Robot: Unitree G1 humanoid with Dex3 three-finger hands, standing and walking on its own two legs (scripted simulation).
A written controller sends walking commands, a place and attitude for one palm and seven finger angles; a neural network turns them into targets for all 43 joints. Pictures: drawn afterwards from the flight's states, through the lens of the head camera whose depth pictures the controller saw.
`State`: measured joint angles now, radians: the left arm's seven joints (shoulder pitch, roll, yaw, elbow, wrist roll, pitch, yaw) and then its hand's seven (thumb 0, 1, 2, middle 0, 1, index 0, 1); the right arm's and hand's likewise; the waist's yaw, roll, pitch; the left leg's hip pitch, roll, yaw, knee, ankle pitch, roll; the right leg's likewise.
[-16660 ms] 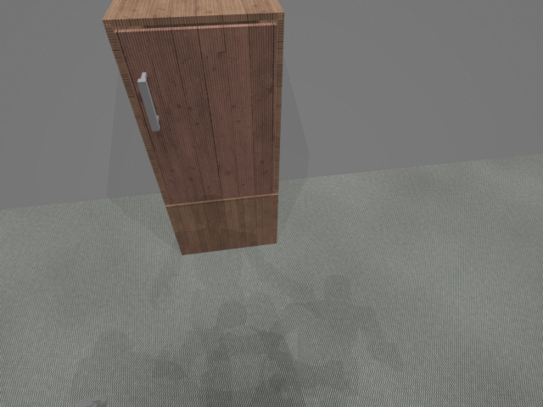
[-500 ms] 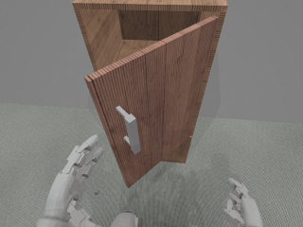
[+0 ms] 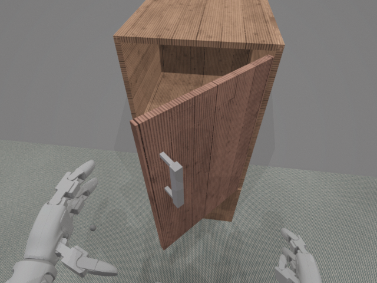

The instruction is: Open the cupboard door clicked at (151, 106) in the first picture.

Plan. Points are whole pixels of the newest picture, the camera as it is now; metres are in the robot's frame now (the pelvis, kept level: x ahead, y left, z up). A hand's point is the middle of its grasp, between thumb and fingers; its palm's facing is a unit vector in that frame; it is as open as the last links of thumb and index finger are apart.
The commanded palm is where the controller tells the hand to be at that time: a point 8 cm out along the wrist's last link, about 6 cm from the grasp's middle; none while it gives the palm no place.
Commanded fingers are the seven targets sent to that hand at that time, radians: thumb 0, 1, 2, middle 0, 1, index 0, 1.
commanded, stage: draw the hand back to the body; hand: left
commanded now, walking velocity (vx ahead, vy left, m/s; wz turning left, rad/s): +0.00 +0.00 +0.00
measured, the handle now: (171, 180) +0.32 +0.08 +0.05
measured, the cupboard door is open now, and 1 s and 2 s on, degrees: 47 47 47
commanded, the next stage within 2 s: step back with the hand held close in 1.00 s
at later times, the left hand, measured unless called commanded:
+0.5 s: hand (51, 179) +0.23 +0.25 +0.18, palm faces +0.37 -0.84 -0.41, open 10.5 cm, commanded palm +0.18 +0.29 +0.20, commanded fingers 0.00 0.73 0.82 -0.19 -0.30 -0.19 -0.30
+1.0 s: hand (55, 169) +0.23 +0.24 +0.19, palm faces +0.41 -0.81 -0.41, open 7.5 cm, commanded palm +0.18 +0.28 +0.21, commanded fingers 0.00 0.90 0.90 -0.20 -0.30 -0.20 -0.30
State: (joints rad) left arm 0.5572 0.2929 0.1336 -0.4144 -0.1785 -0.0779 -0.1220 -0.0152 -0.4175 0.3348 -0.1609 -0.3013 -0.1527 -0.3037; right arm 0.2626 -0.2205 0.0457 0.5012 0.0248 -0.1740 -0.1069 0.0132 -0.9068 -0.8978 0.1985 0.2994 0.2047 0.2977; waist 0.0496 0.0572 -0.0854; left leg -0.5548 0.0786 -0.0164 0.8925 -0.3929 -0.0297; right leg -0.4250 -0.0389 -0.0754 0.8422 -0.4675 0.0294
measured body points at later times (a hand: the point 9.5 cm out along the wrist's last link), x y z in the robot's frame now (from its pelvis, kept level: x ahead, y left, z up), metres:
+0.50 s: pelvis +0.03 +0.01 +0.04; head +0.02 -0.01 +0.49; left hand +0.20 +0.29 +0.20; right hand +0.22 -0.20 -0.03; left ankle +0.04 +0.13 -0.70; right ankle -0.02 -0.14 -0.70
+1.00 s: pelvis +0.03 -0.01 +0.05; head +0.02 -0.04 +0.50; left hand +0.20 +0.28 +0.22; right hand +0.22 -0.25 -0.04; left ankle +0.04 +0.13 -0.70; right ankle -0.02 -0.14 -0.70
